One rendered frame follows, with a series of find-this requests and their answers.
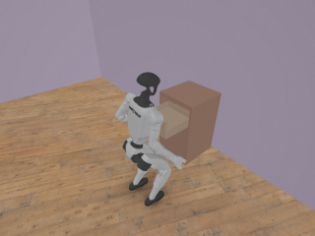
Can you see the right robot upper arm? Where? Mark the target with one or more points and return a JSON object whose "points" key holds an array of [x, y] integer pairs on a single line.
{"points": [[156, 119]]}

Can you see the right robot hand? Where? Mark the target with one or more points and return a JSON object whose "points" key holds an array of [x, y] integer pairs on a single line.
{"points": [[179, 160]]}

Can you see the cabinet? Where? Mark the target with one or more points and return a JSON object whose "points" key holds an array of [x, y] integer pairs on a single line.
{"points": [[203, 105]]}

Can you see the robot left forearm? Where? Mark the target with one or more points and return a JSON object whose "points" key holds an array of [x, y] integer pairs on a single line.
{"points": [[126, 120]]}

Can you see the robot right forearm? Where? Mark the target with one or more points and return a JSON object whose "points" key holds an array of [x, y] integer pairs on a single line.
{"points": [[161, 150]]}

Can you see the drawer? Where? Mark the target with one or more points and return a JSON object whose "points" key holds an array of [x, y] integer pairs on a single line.
{"points": [[175, 119]]}

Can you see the robot torso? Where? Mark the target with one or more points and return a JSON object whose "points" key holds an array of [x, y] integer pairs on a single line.
{"points": [[139, 129]]}

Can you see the robot left shin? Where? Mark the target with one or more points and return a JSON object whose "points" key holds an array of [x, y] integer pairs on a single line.
{"points": [[139, 176]]}

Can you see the left robot upper arm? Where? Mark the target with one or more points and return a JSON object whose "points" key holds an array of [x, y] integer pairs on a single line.
{"points": [[124, 107]]}

